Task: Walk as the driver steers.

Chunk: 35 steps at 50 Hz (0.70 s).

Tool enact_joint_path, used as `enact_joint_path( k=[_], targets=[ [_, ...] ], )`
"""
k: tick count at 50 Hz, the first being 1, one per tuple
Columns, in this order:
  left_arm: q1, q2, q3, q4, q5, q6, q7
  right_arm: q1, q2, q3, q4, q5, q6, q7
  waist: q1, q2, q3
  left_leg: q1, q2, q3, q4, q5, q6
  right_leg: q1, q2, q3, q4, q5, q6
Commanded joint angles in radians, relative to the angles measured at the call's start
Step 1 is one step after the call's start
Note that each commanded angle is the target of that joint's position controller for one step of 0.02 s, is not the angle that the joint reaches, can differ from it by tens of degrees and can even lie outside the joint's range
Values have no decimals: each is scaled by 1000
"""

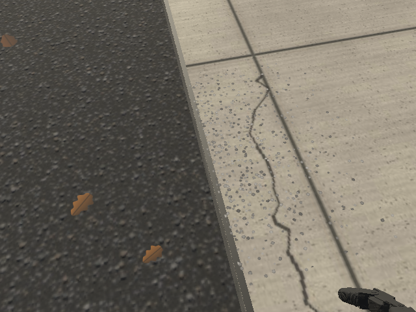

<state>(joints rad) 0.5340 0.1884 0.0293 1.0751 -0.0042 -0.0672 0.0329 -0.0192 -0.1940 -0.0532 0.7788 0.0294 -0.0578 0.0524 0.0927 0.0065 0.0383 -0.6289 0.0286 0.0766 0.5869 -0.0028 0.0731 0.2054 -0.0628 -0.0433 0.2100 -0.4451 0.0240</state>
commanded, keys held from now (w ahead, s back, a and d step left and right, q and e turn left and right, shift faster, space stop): w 1.00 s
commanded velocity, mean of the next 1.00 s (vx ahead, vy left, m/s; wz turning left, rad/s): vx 0.50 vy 0.00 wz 0.00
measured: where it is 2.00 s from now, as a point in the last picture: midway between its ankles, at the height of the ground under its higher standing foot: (228, 113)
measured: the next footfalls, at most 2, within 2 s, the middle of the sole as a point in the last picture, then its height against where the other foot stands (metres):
left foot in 0.04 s outside the picture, level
right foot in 0.50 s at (264, 291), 0.12 m higher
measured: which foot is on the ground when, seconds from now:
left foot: up 0.00-0.02, down 0.04-0.54, up 0.56-1.00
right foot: down 0.00-0.04, up 0.06-0.48, down 0.50-1.00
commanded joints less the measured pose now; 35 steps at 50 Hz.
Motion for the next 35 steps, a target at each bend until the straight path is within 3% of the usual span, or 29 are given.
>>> enact_joint_path(
  k=[1, 2, 3, 4, 5, 6, 8, 11, 13, 16, 17, 18, 19, 20, 22, 23, 25, 26, 27, 28, 29, 30, 31, 32, 33, 35],
  targets=[
    [-25, 218, 48, -36, -8, 0, 4, 260, -185, -74, 4, 4, -16, -10, -239, -216, -129, 481, -60, 22, -114, 61, 71, -118, -164, 22, 410, 1290, -103],
    [-14, 172, 36, -58, 5, -6, -2, 442, -252, -91, 54, -8, -5, -27, -276, -109, -300, 906, 123, -200, -2, 113, 106, -431, -100, 27, 699, 889, -83],
    [147, -15, -14, -49, 3, -31, -26, 509, -336, -98, 97, -24, -6, -20, -178, 302, -493, 1205, 405, -717, -137, 72, 333, -777, 139, 75, 1187, -108, -19],
    [45, 102, 34, -77, -24, -39, -26, 510, -269, -84, 103, -102, 16, -28, -224, 121, -475, 1044, 374, -715, -250, 63, 286, -809, 128, 122, 1398, -36, -68],
    [-83, 88, 33, -117, -17, -44, -20, 405, -216, -66, 116, -104, 11, -30, -184, 101, -302, 886, 322, -537, -251, 34, 241, -886, 78, 93, 1477, 53, -86],
    [-146, 60, 23, -148, 1, -50, -16, 379, -148, -44, 133, -99, 1, -28, -171, 55, -205, 762, 285, -441, -259, 62, 205, -937, 53, 62, 1538, 65, -109],
    [-192, 11, 11, -197, 26, -25, -27, 383, -58, -3, 174, -81, -13, -25, -114, 74, -135, 580, 227, -335, -264, 32, 157, -1000, 31, 59, 1675, 43, -153],
    [-289, -62, -24, -292, 27, 21, -31, 402, -59, 16, 224, -69, -34, -20, -53, 77, -54, 395, 227, -311, -299, -157, 139, -1193, 37, 67, 1834, 10, -178],
    [-379, -82, -48, -372, 24, 41, -19, 394, -70, 28, 230, -68, -42, -32, -21, 99, 0, 272, 247, -311, -361, -283, 138, -1294, 30, 90, 1884, 8, -162],
    [-482, -29, -53, -451, 24, 39, -3, 368, -103, 46, 225, -48, -53, -51, 17, 39, 64, 221, 221, -260, -439, -293, 123, -1356, 9, 83, 1730, 90, -127],
    [-515, -19, -58, -472, 33, 38, -6, 391, -115, 46, 231, -38, -51, -55, 11, 3, 69, 230, 175, -215, -469, -308, 107, -1325, -12, 48, 1559, 129, -114],
    [-526, 10, -56, -468, 43, 43, -18, 424, -135, 42, 222, -31, -49, -61, -23, -15, 58, 239, 142, -186, -535, -235, 128, -1229, -23, -26, 1371, 180, -96],
    [-554, 4, -56, -476, 46, 49, -26, 463, -142, 36, 228, -25, -46, -69, -51, 10, 48, 272, 140, -170, -574, -126, 140, -1143, -34, -46, 1265, 206, -93],
    [-546, -6, -58, -459, 35, 56, -34, 491, -135, 35, 222, -21, -42, -69, -77, 10, 26, 325, 135, -122, -578, 33, 145, -1060, -31, -86, 1161, 201, -98],
    [-559, -54, -71, -454, 25, 60, -42, 550, -156, 21, 237, -24, -31, -69, -108, 63, -7, 521, 164, -76, -517, 381, 145, -1007, 2, -145, 1041, 87, -133],
    [-522, -61, -71, -441, 28, 59, -39, 572, -157, 18, 240, -33, -27, -66, -96, 78, -41, 613, 177, -39, -419, 678, 134, -971, 41, -179, 1014, -34, -155],
    [-398, -27, -50, -406, 16, 42, -32, 603, -152, 13, 229, -51, -19, -61, -46, 149, -151, 702, 219, -39, -144, 1261, 121, -803, 160, -201, 923, -184, -201],
    [-232, 20, -30, -369, 21, 28, -27, 533, -168, 7, 203, -45, -25, -53, 56, 172, -234, 610, 214, -18, 79, 1278, 86, -581, 117, -52, 823, -84, -249],
    [-96, 126, 9, -322, 34, 23, -17, 480, -131, 8, 128, -2, -33, -36, 89, 13, -322, 305, 91, 28, 374, 958, 22, -362, -67, 330, 651, -273, -327],
    [-49, 224, 49, -286, 33, 47, -15, 322, -129, -12, 70, -27, -34, -17, 123, -214, -292, 36, -126, -48, 735, -116, 2, -319, -217, 889, 194, -453, -411],
    [-199, 238, 53, -293, 24, 42, -23, 348, -87, -9, 32, -66, -39, -10, 15, -139, -185, -94, -98, -253, 927, -244, 21, -389, -279, 970, 126, -392, -411],
    [-270, 177, 44, -286, 26, 34, -26, 318, -75, -6, 7, -66, -31, -13, -30, -25, -71, -136, -60, -228, 976, -238, 28, -523, -281, 856, 168, -402, -378],
    [-282, 106, 27, -252, 37, 24, -29, 308, -57, -6, -13, -58, -18, -25, -73, 42, 22, -135, -22, -205, 925, -248, 35, -666, -254, 710, 201, -350, -313],
    [-305, 50, 12, -228, 39, 7, -30, 327, -41, -4, -28, -58, -5, -35, -127, 49, 42, -84, 6, -218, 819, -239, 22, -735, -200, 565, 201, -212, -251],
    [-319, 30, 12, -214, 43, -9, -29, 385, -29, -1, -8, -52, 13, -41, -153, 12, 30, -34, 4, -220, 760, -231, 2, -749, -171, 444, 196, -84, -223],
    [-278, 52, 26, -170, 33, -35, -28, 405, -53, -11, -4, -56, 32, -41, -163, -73, 22, -17, -12, -206, 691, -175, -20, -711, -135, 306, 173, 132, -231]
  ],
)
Keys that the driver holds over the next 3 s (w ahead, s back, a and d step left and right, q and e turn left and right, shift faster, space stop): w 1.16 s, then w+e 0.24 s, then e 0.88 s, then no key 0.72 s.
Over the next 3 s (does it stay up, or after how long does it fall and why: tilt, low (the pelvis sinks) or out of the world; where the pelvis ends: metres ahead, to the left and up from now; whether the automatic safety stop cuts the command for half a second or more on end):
stays up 1.09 0.06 0.13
